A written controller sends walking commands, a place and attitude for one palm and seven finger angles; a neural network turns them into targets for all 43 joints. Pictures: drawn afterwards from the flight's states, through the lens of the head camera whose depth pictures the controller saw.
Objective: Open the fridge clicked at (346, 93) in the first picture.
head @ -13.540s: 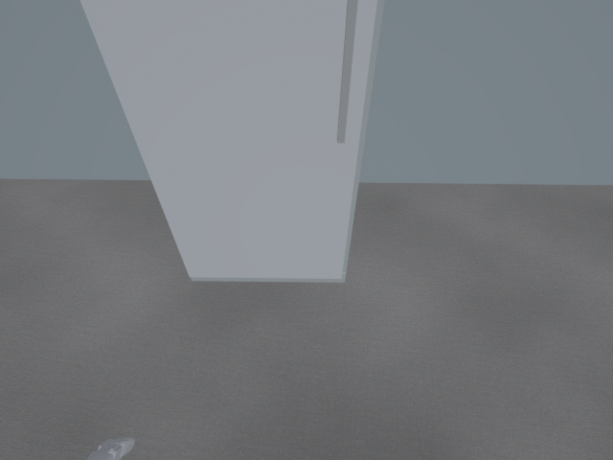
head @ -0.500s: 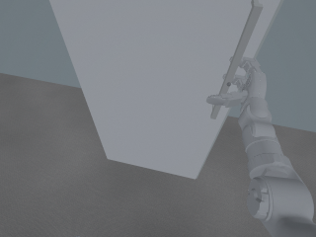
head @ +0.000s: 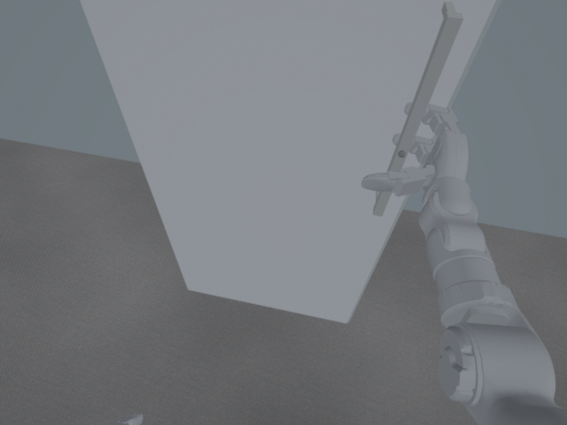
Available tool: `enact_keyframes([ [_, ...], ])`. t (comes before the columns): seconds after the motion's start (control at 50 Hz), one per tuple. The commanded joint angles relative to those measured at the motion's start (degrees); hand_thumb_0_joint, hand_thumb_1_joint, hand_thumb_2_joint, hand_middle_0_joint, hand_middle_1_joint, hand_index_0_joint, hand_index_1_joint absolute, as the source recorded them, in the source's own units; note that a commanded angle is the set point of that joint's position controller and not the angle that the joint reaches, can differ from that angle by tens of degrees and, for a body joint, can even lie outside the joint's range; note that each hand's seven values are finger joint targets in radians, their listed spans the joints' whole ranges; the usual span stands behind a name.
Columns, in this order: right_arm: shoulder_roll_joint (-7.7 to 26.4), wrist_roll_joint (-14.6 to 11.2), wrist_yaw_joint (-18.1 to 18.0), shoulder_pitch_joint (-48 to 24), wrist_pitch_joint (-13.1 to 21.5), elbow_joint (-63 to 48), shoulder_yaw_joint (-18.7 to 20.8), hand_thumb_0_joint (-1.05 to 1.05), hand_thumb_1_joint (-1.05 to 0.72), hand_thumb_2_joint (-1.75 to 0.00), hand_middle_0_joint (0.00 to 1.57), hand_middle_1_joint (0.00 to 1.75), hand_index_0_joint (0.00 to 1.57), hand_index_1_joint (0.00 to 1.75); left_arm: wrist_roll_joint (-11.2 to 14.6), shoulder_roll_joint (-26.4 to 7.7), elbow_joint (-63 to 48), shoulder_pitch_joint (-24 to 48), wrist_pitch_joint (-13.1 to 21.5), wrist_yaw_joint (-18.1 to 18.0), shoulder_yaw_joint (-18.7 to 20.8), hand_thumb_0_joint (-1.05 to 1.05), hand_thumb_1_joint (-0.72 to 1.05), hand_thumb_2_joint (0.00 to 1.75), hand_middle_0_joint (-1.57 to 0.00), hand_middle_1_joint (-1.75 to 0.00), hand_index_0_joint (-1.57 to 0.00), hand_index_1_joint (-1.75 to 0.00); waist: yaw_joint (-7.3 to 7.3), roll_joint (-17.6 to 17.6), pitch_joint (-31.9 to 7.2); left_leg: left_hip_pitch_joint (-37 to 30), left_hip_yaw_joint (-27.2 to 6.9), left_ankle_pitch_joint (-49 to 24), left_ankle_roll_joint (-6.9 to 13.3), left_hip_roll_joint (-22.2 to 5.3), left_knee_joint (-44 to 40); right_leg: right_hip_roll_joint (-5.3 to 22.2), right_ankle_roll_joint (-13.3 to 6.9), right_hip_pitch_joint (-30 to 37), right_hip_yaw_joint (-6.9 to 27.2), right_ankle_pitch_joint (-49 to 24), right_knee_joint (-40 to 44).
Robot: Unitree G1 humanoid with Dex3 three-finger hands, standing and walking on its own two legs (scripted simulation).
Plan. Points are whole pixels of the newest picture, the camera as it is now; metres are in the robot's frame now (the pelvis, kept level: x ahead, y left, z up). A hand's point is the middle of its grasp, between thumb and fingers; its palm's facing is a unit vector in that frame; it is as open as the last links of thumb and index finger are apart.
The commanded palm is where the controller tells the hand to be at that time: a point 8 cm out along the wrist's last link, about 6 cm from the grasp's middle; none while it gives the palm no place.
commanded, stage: slide the fingers in behind the handle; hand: right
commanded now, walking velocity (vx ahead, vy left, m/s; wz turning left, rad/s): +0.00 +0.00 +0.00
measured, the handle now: (405, 131) +0.53 -0.12 +0.15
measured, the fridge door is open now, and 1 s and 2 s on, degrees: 0 0 0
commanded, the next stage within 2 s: grip the handle and tug to test in 0.36 s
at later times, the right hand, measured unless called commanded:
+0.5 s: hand (401, 153) +0.46 -0.10 +0.16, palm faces +0.09 +1.00 +0.02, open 14.3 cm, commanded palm +0.44 -0.14 +0.16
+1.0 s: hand (392, 149) +0.47 -0.09 +0.16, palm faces +0.09 +1.00 +0.01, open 8.1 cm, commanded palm +0.44 -0.14 +0.16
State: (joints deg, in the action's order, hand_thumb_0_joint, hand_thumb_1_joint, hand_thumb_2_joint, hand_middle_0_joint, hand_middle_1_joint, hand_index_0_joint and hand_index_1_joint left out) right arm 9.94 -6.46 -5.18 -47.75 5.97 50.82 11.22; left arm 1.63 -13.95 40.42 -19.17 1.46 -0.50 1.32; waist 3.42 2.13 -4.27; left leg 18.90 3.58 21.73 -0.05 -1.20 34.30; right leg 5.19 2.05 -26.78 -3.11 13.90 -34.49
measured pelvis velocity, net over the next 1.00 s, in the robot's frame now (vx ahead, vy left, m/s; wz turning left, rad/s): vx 0.00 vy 0.00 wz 0.01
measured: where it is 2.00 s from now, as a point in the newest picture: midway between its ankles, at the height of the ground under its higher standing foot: outside the picture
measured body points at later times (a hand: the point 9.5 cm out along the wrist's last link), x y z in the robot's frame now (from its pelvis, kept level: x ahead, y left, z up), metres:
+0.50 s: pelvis +0.00 -0.01 +0.00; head +0.03 +0.00 +0.45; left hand +0.07 +0.25 -0.13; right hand +0.45 -0.16 +0.16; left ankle -0.05 +0.12 -0.73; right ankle +0.03 -0.15 -0.73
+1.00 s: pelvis +0.00 +0.00 +0.00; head +0.03 +0.01 +0.45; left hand +0.05 +0.25 -0.13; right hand +0.46 -0.15 +0.16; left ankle -0.05 +0.12 -0.73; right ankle +0.03 -0.15 -0.73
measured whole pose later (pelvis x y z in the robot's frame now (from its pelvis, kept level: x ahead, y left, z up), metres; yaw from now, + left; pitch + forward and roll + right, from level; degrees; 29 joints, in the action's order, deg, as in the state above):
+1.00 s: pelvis +0.00 +0.00 +0.00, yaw +0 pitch +7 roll +0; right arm 9.5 -5.7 -7.1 -49.6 6.6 52.9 11.1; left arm 1.3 -13.6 41.6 -20.7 1.8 -0.3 1.3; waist 4.2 2.4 -4.2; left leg 19.6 3.1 21.7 -0.1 -1.1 34.5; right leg 5.3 2.0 -27.3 -3.4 14.1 -34.7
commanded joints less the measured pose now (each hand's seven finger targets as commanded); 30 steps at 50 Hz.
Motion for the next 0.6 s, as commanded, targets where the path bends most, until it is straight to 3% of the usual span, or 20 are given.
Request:
enact_keyframes([
  [0.0,4.48,0.02,0.47,-30.66,4.45,-16.07,-2.66,0.00,0.50,-0.30,0.30,1.20,0.30,1.20,-0.08,-6.84,-5.50,-1.27,2.25,-0.50,2.52,0.00,0.90,0.90,-0.20,-0.30,-0.20,-0.30,1.29,-1.92,-20.33,1.58,-0.96,-28.67,0.21,3.20,-3.95,-4.47,-3.75,19.55,0.91,-17.18,0.06],
  [0.04,7.66,0.14,0.14,-28.23,4.23,-15.04,0.15,0.00,0.50,-0.30,0.30,1.20,0.30,1.20,-0.37,-7.34,-5.20,-1.95,2.06,-0.54,2.58,0.00,0.90,0.90,-0.20,-0.30,-0.20,-0.30,0.61,-4.49,-20.02,-0.16,-0.97,-29.35,0.18,3.17,-3.99,-4.42,-3.85,18.24,1.03,-17.70,0.20],
  [0.08,4.99,0.35,0.17,-29.81,4.18,-16.68,-2.35,0.00,0.50,-0.30,0.30,1.20,0.30,1.20,-0.12,-6.93,-5.63,-1.27,2.06,-0.45,2.45,0.00,0.90,0.90,-0.20,-0.30,-0.20,-0.30,1.04,-2.90,-20.39,0.86,-0.77,-29.29,0.28,3.29,-3.65,-4.40,-3.71,19.37,1.15,-18.00,0.36],
  [0.1,3.54,0.22,0.20,-30.00,3.81,-15.61,-3.40,0.00,0.50,-0.30,0.30,1.20,0.30,1.20,-0.09,-6.72,-5.35,-1.03,2.19,-0.47,2.44,0.00,0.90,0.90,-0.20,-0.30,-0.20,-0.30,1.48,-2.53,-18.78,2.14,-0.82,-28.80,0.21,3.32,-3.99,-4.34,-3.75,19.44,1.02,-17.58,0.15],
  [0.14,5.62,0.43,-0.18,-29.43,3.82,-15.57,-1.73,0.00,0.50,-0.30,0.30,1.20,0.30,1.20,-0.36,-7.11,-5.08,-1.68,2.03,-0.57,2.56,0.00,0.90,0.90,-0.20,-0.30,-0.20,-0.30,1.35,-4.85,-19.06,1.02,-0.73,-28.35,0.19,3.27,-4.05,-4.28,-3.84,18.82,1.22,-17.51,0.21],
  [0.16,5.59,0.49,-0.12,-28.68,3.60,-15.10,-1.64,0.00,0.50,-0.30,0.30,1.20,0.30,1.20,-0.20,-6.98,-5.35,-1.18,2.00,-0.55,2.43,0.00,0.90,0.90,-0.20,-0.30,-0.20,-0.30,0.85,-3.67,-19.06,1.10,-0.82,-28.31,0.21,3.22,-3.92,-4.34,-3.75,18.38,1.07,-17.11,0.53],
  [0.18,4.83,0.39,-0.22,-31.23,3.65,-15.99,-2.54,0.00,0.50,-0.30,0.30,1.20,0.30,1.20,-0.20,-6.97,-5.29,-1.25,2.10,-0.53,2.33,0.00,0.90,0.90,-0.20,-0.30,-0.20,-0.30,1.50,-3.63,-19.02,1.62,-0.81,-27.95,0.17,3.25,-4.02,-4.36,-3.76,18.76,1.28,-16.79,0.55],
  [0.22,4.96,0.39,-0.19,-30.43,3.44,-15.30,-2.02,0.00,0.50,-0.30,0.30,1.20,0.30,1.20,-0.28,-6.88,-5.09,-1.30,2.14,-0.59,2.42,0.00,0.90,0.90,-0.20,-0.30,-0.20,-0.30,1.28,-3.39,-18.97,1.84,-0.84,-27.95,0.21,3.26,-4.09,-4.33,-3.75,19.00,1.14,-16.99,0.40],
  [0.24,6.35,0.42,-0.30,-28.93,3.57,-15.21,-0.80,0.00,0.50,-0.30,0.30,1.20,0.30,1.20,-0.41,-7.15,-5.06,-1.71,1.99,-0.64,2.47,0.00,0.90,0.90,-0.20,-0.30,-0.20,-0.30,0.75,-4.37,-19.59,0.42,-0.74,-28.18,0.32,3.20,-4.06,-4.35,-3.76,18.50,1.20,-17.50,0.38],
  [0.28,5.61,0.25,-0.11,-30.60,3.41,-15.12,-1.53,0.00,0.50,-0.30,0.30,1.20,0.30,1.20,-0.25,-6.99,-5.13,-1.29,2.00,-0.71,2.29,0.00,0.90,0.90,-0.20,-0.30,-0.20,-0.30,1.33,-4.56,-18.88,1.08,-0.86,-28.50,0.15,3.22,-4.00,-4.41,-3.82,18.23,1.15,-17.05,0.45],
  [0.32,4.77,0.41,-0.01,-30.78,3.41,-15.12,-2.30,0.00,0.50,-0.30,0.30,1.20,0.30,1.20,-0.17,-6.73,-4.98,-1.13,2.05,-0.68,2.35,0.00,0.90,0.90,-0.20,-0.30,-0.20,-0.30,1.35,-2.19,-18.90,2.02,-0.79,-27.16,0.30,3.20,-4.11,-4.34,-3.54,19.14,1.19,-16.56,0.43],
  [0.36,4.07,0.54,-0.16,-29.00,3.58,-16.05,-2.68,0.00,0.50,-0.30,0.30,1.20,0.30,1.20,-0.18,-6.71,-5.36,-1.14,2.18,-0.55,2.40,0.00,0.90,0.90,-0.20,-0.30,-0.20,-0.30,0.77,-1.23,-20.42,2.03,-0.51,-27.28,0.56,3.29,-3.60,-4.09,-3.42,20.42,1.46,-18.23,0.34],
  [0.44,3.32,0.59,-0.73,-30.82,3.37,-14.62,-3.68,0.00,0.50,-0.30,0.30,1.20,0.30,1.20,-0.30,-6.95,-4.91,-1.75,2.24,-0.54,2.36,0.00,0.90,0.90,-0.20,-0.30,-0.20,-0.30,1.81,-3.91,-18.26,2.69,-0.41,-25.27,0.33,3.36,-4.26,-4.02,-3.53,18.96,1.80,-16.20,0.50],
  [0.54,5.12,0.85,-1.00,-32.67,3.46,-12.43,-2.13,0.00,0.27,-0.40,0.32,1.23,0.32,1.23,-0.41,-7.12,-4.35,-2.10,2.18,-0.81,2.45,0.00,0.90,0.90,-0.20,-0.30,-0.20,-0.30,1.94,-3.68,-18.21,3.33,-0.74,-24.16,0.27,3.26,-4.38,-4.17,-3.61,18.42,1.67,-14.86,0.39],
  [0.58,3.62,0.69,-1.02,-34.33,3.64,-11.90,-3.34,0.00,0.17,-0.44,0.33,1.25,0.33,1.25,-0.25,-6.88,-4.23,-1.91,2.38,-0.63,2.26,0.00,0.90,0.90,-0.20,-0.30,-0.20,-0.30,2.19,-2.69,-18.52,4.29,-0.60,-23.13,0.30,3.26,-4.20,-4.22,-3.39,18.59,1.91,-13.89,0.51],
])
